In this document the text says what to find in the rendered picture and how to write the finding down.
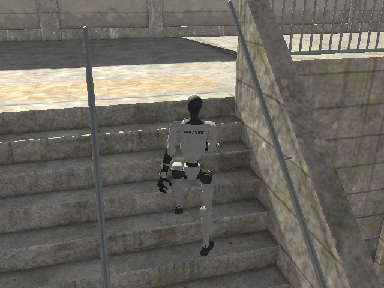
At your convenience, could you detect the robot left thigh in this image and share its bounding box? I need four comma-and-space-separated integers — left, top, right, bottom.
171, 162, 184, 179

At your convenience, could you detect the robot left hand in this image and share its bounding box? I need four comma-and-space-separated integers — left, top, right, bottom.
157, 176, 172, 193

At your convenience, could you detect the humanoid robot head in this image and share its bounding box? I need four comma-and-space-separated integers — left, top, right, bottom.
184, 95, 204, 125

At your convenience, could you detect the right robot upper arm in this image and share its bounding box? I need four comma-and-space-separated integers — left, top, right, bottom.
206, 121, 218, 152

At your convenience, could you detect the left robot upper arm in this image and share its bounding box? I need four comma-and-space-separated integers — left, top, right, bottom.
167, 121, 181, 155

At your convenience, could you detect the left robot forearm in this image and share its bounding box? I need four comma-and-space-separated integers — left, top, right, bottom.
159, 146, 172, 178

